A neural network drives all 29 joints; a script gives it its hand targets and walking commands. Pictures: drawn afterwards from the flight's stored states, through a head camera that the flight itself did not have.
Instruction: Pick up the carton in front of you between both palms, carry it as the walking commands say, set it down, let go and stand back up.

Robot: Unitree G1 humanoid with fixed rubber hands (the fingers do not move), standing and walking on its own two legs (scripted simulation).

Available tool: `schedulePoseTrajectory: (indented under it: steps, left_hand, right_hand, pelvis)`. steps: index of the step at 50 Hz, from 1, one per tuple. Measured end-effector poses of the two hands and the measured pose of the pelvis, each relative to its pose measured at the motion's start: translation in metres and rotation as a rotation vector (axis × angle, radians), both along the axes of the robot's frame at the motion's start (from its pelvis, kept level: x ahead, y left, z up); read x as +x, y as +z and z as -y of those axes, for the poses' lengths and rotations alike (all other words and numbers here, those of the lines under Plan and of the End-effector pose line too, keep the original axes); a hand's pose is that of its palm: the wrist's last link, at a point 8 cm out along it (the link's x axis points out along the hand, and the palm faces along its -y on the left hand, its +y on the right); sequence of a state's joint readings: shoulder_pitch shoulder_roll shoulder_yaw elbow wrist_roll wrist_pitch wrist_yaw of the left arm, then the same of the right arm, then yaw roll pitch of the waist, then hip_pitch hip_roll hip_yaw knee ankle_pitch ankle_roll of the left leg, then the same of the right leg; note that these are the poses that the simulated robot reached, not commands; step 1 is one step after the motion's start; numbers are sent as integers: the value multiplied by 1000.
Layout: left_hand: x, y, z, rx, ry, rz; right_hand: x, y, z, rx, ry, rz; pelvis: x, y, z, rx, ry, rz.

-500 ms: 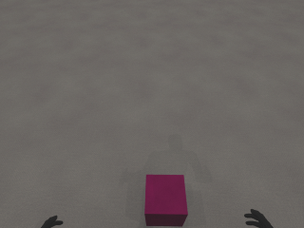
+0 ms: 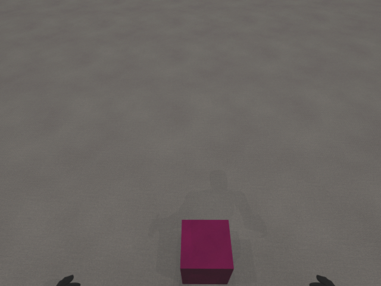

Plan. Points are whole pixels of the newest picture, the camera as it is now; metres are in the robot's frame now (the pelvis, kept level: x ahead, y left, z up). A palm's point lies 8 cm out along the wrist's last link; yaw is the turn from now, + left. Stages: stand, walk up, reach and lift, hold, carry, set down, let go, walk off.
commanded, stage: stand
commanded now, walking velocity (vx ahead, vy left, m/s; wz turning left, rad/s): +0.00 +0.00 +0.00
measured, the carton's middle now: (204, 252) +0.41 -0.05 -0.65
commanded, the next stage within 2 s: none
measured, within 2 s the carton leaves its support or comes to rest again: neither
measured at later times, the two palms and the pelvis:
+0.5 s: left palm out of the picture +0.07 +0.30 -0.10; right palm out of the picture +0.07 -0.30 -0.10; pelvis -0.02 +0.00 +0.00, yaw +0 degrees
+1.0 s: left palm out of the picture +0.06 +0.30 -0.10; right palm out of the picture +0.06 -0.31 -0.11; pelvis -0.02 -0.01 +0.00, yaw +0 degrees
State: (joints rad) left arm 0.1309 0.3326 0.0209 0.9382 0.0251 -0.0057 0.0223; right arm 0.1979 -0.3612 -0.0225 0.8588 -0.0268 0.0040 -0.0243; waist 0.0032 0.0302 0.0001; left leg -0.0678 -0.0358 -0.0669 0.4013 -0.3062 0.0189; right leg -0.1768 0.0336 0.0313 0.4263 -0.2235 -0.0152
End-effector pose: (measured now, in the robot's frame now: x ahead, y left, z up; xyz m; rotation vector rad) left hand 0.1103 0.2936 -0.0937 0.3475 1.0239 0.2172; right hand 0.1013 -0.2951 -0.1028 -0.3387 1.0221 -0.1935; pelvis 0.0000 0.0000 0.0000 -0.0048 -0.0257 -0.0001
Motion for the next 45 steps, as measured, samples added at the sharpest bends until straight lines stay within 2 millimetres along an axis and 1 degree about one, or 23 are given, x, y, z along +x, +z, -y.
schedulePoseTrajectory:
  steps: [10, 15, 23, 32, 40, 45]
  left_hand:
    - [-19, -3, -3, 1, 18, -45]
    - [-27, -2, -6, 10, 18, -55]
    - [-39, -3, -8, 9, 24, -84]
    - [-46, -2, -12, 18, 36, -88]
    - [-58, -2, -14, 25, 37, -120]
    - [-56, -2, -14, 28, 29, -123]
  right_hand:
    - [-12, 2, 8, -9, -9, -21]
    - [-19, -2, 8, -3, -11, -43]
    - [-25, -1, 9, -3, -6, -50]
    - [-34, -2, 15, -10, -20, -64]
    - [-45, -5, 19, -16, -21, -98]
    - [-47, -6, 19, -12, -23, -106]
  pelvis:
    - [-8, 2, 2, 2, 4, 8]
    - [-12, 3, 3, 3, 1, 17]
    - [-17, 4, 4, 2, 0, 20]
    - [-22, 4, 5, 8, -3, 25]
    - [-25, 4, 5, 5, -2, 26]
    - [-26, 4, 6, 6, -8, 22]
